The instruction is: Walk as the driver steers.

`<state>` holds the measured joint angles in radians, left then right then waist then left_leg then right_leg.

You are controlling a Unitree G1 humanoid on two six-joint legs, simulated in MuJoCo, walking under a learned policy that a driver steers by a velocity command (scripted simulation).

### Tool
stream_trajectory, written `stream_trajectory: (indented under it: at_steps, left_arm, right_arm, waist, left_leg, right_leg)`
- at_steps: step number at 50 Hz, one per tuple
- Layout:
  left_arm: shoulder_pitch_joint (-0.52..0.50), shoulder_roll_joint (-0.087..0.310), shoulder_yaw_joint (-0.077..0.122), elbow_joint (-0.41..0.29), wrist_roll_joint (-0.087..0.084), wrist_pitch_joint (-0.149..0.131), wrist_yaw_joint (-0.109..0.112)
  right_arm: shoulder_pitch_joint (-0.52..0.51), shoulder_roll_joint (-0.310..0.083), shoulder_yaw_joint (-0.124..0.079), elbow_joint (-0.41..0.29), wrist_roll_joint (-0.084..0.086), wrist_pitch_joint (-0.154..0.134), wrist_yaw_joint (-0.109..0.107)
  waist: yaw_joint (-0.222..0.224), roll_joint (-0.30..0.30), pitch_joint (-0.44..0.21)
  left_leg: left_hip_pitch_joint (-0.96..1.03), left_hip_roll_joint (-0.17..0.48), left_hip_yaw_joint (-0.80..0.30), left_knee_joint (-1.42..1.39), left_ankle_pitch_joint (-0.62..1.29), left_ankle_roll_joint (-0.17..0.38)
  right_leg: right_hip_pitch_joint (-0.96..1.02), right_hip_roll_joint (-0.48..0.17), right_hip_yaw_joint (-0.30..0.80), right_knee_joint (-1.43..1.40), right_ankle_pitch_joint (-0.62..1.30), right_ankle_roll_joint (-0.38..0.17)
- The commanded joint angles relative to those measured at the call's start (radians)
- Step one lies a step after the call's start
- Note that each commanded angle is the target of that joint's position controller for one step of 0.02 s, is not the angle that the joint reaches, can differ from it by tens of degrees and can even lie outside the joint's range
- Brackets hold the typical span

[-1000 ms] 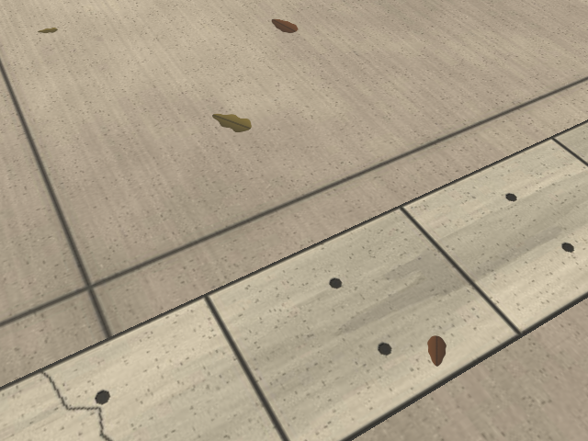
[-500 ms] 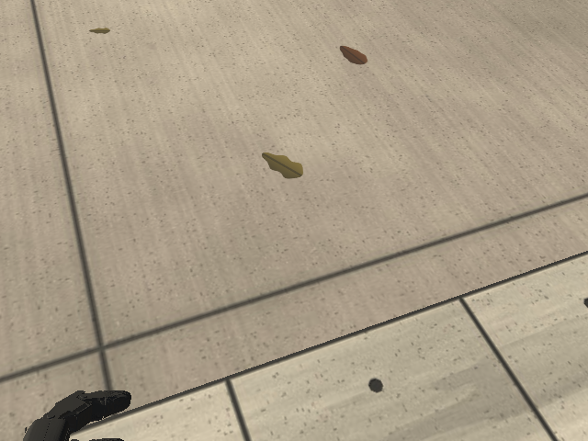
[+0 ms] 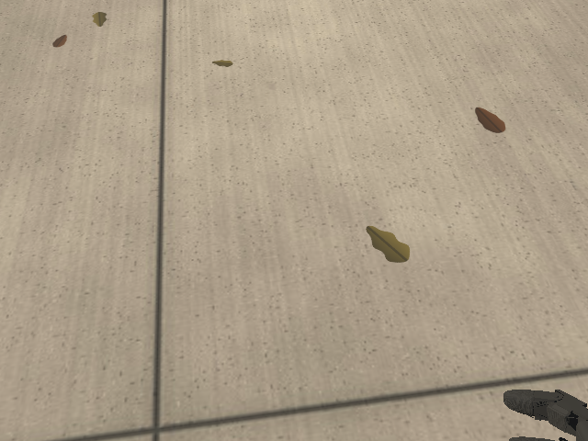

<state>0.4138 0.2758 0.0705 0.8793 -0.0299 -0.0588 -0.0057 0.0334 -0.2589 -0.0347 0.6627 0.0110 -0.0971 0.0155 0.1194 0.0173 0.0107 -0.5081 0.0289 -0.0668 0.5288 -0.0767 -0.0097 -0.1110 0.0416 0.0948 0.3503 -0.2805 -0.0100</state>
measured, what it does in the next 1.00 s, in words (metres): walks ahead, turning right: left foot, then right foot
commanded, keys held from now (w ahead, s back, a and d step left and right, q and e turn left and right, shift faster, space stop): w+e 0.64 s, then e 0.34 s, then no key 0.02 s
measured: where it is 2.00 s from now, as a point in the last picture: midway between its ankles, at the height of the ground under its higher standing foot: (432, 408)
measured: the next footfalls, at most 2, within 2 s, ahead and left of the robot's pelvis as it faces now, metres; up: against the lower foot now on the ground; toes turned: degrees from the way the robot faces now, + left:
left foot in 0.04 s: +0.17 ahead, +0.13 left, +0.00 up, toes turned -4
right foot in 0.54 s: +0.40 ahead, -0.19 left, +0.00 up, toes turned -22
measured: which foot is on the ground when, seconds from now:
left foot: up 0.00-0.02, down 0.04-0.54, up 0.56-0.96, down 0.98-1.00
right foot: down 0.00-0.04, up 0.06-0.52, down 0.54-1.00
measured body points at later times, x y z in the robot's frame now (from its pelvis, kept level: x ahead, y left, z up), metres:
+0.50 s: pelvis +0.25 -0.03 -0.02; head +0.29 -0.04 +0.43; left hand +0.55 +0.12 -0.09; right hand +0.17 -0.32 -0.14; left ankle +0.13 +0.14 -0.74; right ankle +0.37 -0.18 -0.72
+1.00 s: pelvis +0.49 -0.12 -0.02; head +0.51 -0.14 +0.43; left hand +0.74 +0.08 -0.12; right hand +0.52 -0.45 -0.09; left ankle +0.65 -0.10 -0.75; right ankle +0.37 -0.17 -0.74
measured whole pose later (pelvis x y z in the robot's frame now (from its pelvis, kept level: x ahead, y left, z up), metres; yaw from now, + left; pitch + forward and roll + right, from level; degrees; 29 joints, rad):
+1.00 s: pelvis +0.49 -0.12 -0.02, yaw -36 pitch +2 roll +0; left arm 0.28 0.32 0.09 0.68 -0.01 0.02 0.03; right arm 0.05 -0.28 -0.04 0.68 -0.02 -0.08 0.01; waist 0.06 0.01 0.02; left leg -0.47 -0.03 -0.06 0.48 -0.04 -0.01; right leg -0.23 0.14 0.20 0.64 -0.42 -0.05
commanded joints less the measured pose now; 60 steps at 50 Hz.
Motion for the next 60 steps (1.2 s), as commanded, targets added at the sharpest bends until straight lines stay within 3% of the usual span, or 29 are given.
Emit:
stream_trajectory:
  at_steps: [1,2,3,4,5,6,9,16,22,24,26,27,28,29,30,31,32,33,37,40,44,48,49,50,51,52,54,56,60]
  left_arm:
    - [-0.058,0.152,0.029,-0.079,0.001,-0.004,0.010]
    - [-0.071,0.115,0.017,-0.091,0.009,-0.007,0.010]
    - [-0.074,0.040,-0.008,-0.120,0.031,-0.013,0.010]
    - [0.019,0.023,-0.014,-0.160,0.002,-0.029,0.013]
    - [-0.003,0.116,0.006,-0.143,-0.012,-0.029,0.017]
    - [-0.066,0.143,0.017,-0.151,-0.010,-0.023,0.014]
    - [-0.109,0.103,0.021,-0.160,0.002,0.002,0.006]
    - [-0.237,0.038,-0.003,-0.233,0.009,0.020,-0.024]
    - [-0.403,0.056,-0.006,-0.313,0.008,0.021,-0.056]
    - [-0.386,0.085,0.008,-0.328,0.012,0.024,-0.061]
    - [-0.179,0.154,0.050,-0.285,0.010,0.030,-0.052]
    - [-0.007,0.226,0.085,-0.242,0.007,0.040,-0.034]
    - [-0.022,0.358,0.104,-0.244,-0.003,0.037,-0.022]
    - [0.023,0.294,0.080,-0.281,0.003,0.023,-0.025]
    - [-0.002,0.232,0.062,-0.264,0.014,0.010,-0.031]
    - [-0.055,0.208,0.054,-0.264,0.011,0.003,-0.029]
    - [-0.130,0.173,0.042,-0.276,0.013,0.002,-0.026]
    - [-0.188,0.154,0.033,-0.298,0.029,0.001,-0.022]
    - [-0.217,0.184,0.044,-0.291,0.033,0.003,0.000]
    - [-0.196,0.193,0.050,-0.271,0.015,0.027,0.021]
    - [-0.146,0.189,0.051,-0.250,0.008,0.060,0.037]
    - [-0.195,0.163,0.044,-0.272,0.011,0.069,0.043]
    - [-0.196,0.126,0.033,-0.286,0.016,0.065,0.041]
    - [-0.129,0.065,0.013,-0.297,0.039,0.059,0.041]
    - [0.017,0.086,0.010,-0.290,0.020,0.060,0.037]
    - [0.034,0.174,0.031,-0.253,0.016,0.068,0.036]
    - [-0.104,0.196,0.043,-0.252,0.013,0.104,0.047]
    - [-0.132,0.153,0.033,-0.265,0.017,0.122,0.048]
    - [-0.142,0.072,0.000,-0.257,0.030,0.105,0.037]
  right_arm:
    - [0.075,-0.125,-0.049,-0.042,0.003,-0.019,-0.006]
    - [0.173,-0.161,-0.065,-0.027,-0.007,-0.021,-0.016]
    - [0.339,-0.234,-0.084,-0.009,-0.021,-0.017,-0.027]
    - [0.382,-0.290,-0.096,0.014,-0.028,0.001,-0.020]
    - [0.359,-0.212,-0.080,0.013,-0.015,0.000,-0.015]
    - [0.318,-0.156,-0.063,0.011,-0.009,-0.002,-0.015]
    - [0.188,-0.091,-0.043,0.016,-0.025,-0.006,-0.009]
    - [0.192,-0.151,-0.071,0.066,-0.020,-0.014,-0.022]
    - [0.263,-0.212,-0.090,0.111,0.008,0.010,-0.027]
    - [0.266,-0.242,-0.099,0.115,0.015,0.023,-0.030]
    - [0.258,-0.255,-0.100,0.112,0.022,0.039,-0.037]
    - [0.276,-0.223,-0.085,0.102,0.006,0.036,-0.042]
    - [0.381,-0.071,-0.034,0.040,-0.042,0.013,-0.026]
    - [0.297,-0.130,-0.034,0.028,-0.010,-0.026,-0.013]
    - [0.182,-0.191,-0.052,-0.002,0.032,-0.043,-0.006]
    - [0.159,-0.176,-0.043,-0.010,0.025,-0.052,-0.011]
    - [0.161,-0.176,-0.046,0.002,-0.003,-0.052,-0.020]
    - [0.180,-0.189,-0.054,0.006,-0.015,-0.041,-0.023]
    - [0.194,-0.143,-0.046,0.008,-0.034,0.006,-0.033]
    - [0.110,-0.101,-0.028,-0.009,-0.035,0.013,-0.029]
    - [0.002,-0.115,-0.028,-0.034,-0.016,0.017,-0.010]
    - [0.059,-0.159,-0.054,-0.030,-0.023,0.003,-0.006]
    - [0.096,-0.186,-0.061,-0.031,-0.036,-0.003,-0.013]
    - [0.138,-0.240,-0.068,-0.039,-0.056,0.000,-0.024]
    - [0.176,-0.239,-0.071,-0.016,-0.062,0.023,-0.023]
    - [0.143,-0.181,-0.059,-0.035,-0.031,0.034,-0.020]
    - [0.087,-0.116,-0.033,-0.048,-0.033,0.053,-0.020]
    - [0.034,-0.130,-0.032,-0.043,-0.035,0.068,-0.021]
    - [0.029,-0.132,-0.036,-0.021,-0.030,0.076,-0.021]
  waist:
    - [-0.133,-0.116,-0.046]
    - [-0.187,-0.101,-0.095]
    - [-0.251,0.056,-0.228]
    - [-0.200,0.337,-0.284]
    - [-0.212,0.222,-0.195]
    - [-0.212,0.155,-0.103]
    - [-0.140,0.109,-0.002]
    - [-0.140,0.044,0.019]
    - [-0.185,0.033,0.066]
    - [-0.156,0.059,0.033]
    - [-0.030,0.063,-0.090]
    - [0.046,0.007,-0.182]
    - [-0.076,-0.295,-0.261]
    - [-0.004,-0.197,-0.437]
    - [0.019,-0.125,-0.292]
    - [-0.021,-0.072,-0.191]
    - [-0.068,-0.032,-0.124]
    - [-0.113,-0.057,-0.090]
    - [-0.160,-0.040,-0.065]
    - [-0.131,-0.079,-0.083]
    - [-0.085,-0.114,-0.104]
    - [-0.139,-0.146,-0.099]
    - [-0.151,-0.110,-0.142]
    - [-0.125,0.075,-0.238]
    - [-0.073,0.304,-0.336]
    - [-0.084,0.188,-0.299]
    - [-0.115,0.067,-0.170]
    - [-0.094,0.096,-0.090]
    - [-0.106,0.148,-0.123]
  left_leg:
    - [0.311,-0.019,0.029,-0.080,0.007,0.026]
    - [0.463,0.042,-0.018,-0.085,-0.024,0.058]
    - [0.697,0.245,-0.210,-0.085,-0.063,0.120]
    - [0.820,0.425,-0.606,-0.201,-0.309,0.249]
    - [0.750,0.393,-0.628,-0.239,-0.456,0.249]
    - [0.666,0.350,-0.477,-0.247,-0.410,0.217]
    - [0.449,0.249,-0.206,-0.321,-0.122,0.184]
    - [0.406,0.222,0.085,-0.381,0.135,0.185]
    - [0.521,0.259,0.194,-0.338,0.200,0.142]
    - [0.568,0.262,0.232,-0.229,0.488,0.120]
    - [0.523,0.224,0.285,0.078,0.729,0.082]
    - [0.314,0.189,0.292,0.354,0.540,0.039]
    - [-0.164,0.007,0.243,0.742,-0.423,-0.030]
    - [-0.273,-0.045,-0.007,0.877,-0.534,-0.021]
    - [-0.357,0.001,-0.027,0.873,-0.435,0.000]
    - [-0.341,0.040,-0.018,0.793,-0.348,0.013]
    - [-0.275,0.073,-0.018,0.708,-0.297,0.008]
    - [-0.190,0.091,-0.023,0.661,-0.268,-0.001]
    - [-0.072,0.057,0.020,0.502,-0.218,-0.059]
    - [-0.003,-0.001,0.036,0.287,-0.016,-0.071]
    - [0.051,-0.060,0.010,0.083,0.090,-0.065]
    - [0.144,-0.053,-0.017,-0.090,0.082,-0.012]
    - [0.275,0.028,-0.056,-0.130,0.244,0.029]
    - [0.498,0.241,-0.229,-0.076,0.643,0.119]
    - [0.658,0.436,-0.543,-0.105,0.623,0.315]
    - [0.598,0.410,-0.574,-0.140,0.387,0.320]
    - [0.442,0.278,-0.348,-0.163,0.156,0.240]
    - [0.273,0.206,-0.233,-0.219,0.058,0.219]
    - [0.253,0.160,-0.115,-0.219,0.114,0.226]
  right_leg:
    - [-0.151,-0.187,0.209,-0.009,0.124,-0.130]
    - [-0.219,-0.134,0.176,0.126,0.127,-0.095]
    - [-0.365,-0.054,0.070,0.448,-0.071,-0.045]
    - [-0.637,0.003,-0.016,0.710,-0.337,-0.019]
    - [-0.722,-0.061,0.030,0.847,-0.281,-0.013]
    - [-0.748,-0.088,0.027,0.878,-0.189,-0.014]
    - [-0.655,-0.158,0.015,0.814,-0.035,0.001]
    - [-0.606,-0.164,-0.031,0.532,0.243,0.026]
    - [-0.561,-0.127,-0.114,0.314,0.243,-0.035]
    - [-0.477,-0.073,-0.168,0.293,0.139,-0.074]
    - [-0.173,0.019,-0.218,0.230,0.132,-0.132]
    - [0.136,-0.014,-0.115,0.219,0.167,-0.177]
    - [0.494,-0.298,0.439,0.163,0.066,-0.359]
    - [0.560,-0.385,0.756,-0.015,-0.108,-0.424]
    - [0.477,-0.356,0.619,-0.049,-0.055,-0.361]
    - [0.329,-0.314,0.500,-0.048,0.019,-0.329]
    - [0.179,-0.275,0.403,-0.051,0.124,-0.302]
    - [0.056,-0.250,0.334,-0.062,0.301,-0.293]
    - [-0.149,-0.196,0.169,-0.054,0.742,-0.286]
    - [-0.195,-0.119,0.093,-0.012,0.715,-0.223]
    - [-0.139,-0.123,0.179,0.050,0.533,-0.177]
    - [-0.071,-0.115,0.307,0.195,0.394,-0.132]
    - [-0.109,-0.060,0.279,0.304,0.300,-0.093]
    - [-0.248,0.037,0.161,0.547,-0.104,-0.036]
    - [-0.437,0.106,0.088,0.753,-0.479,0.016]
    - [-0.485,0.036,0.102,0.866,-0.418,0.052]
    - [-0.497,-0.001,0.055,0.916,-0.299,0.085]
    - [-0.415,-0.024,0.025,0.831,-0.226,0.092]
    - [-0.248,-0.043,-0.051,0.509,-0.184,0.083]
